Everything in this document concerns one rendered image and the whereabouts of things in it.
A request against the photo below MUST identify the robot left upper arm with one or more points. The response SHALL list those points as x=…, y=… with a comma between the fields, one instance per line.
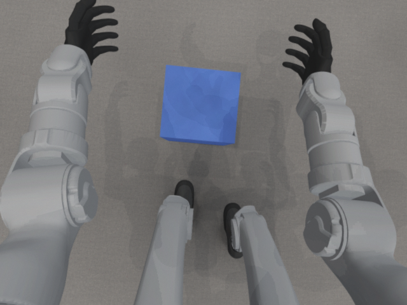
x=43, y=208

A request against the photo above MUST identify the robot left thigh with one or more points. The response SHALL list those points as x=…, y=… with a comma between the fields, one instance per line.
x=162, y=277

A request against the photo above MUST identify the robot left foot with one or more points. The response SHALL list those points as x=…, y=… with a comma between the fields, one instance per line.
x=185, y=189

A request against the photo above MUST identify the left robot forearm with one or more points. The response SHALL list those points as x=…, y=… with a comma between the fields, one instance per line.
x=59, y=111

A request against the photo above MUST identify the left robot hand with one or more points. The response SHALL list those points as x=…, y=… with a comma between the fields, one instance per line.
x=81, y=28

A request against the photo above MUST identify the right robot hand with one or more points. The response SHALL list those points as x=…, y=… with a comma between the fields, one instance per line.
x=319, y=58

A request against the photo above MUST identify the robot right upper arm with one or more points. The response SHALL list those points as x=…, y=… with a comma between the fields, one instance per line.
x=357, y=239

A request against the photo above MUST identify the carton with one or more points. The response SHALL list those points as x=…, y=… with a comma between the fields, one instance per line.
x=200, y=105

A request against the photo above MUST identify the right robot forearm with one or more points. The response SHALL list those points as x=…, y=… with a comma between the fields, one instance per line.
x=336, y=168

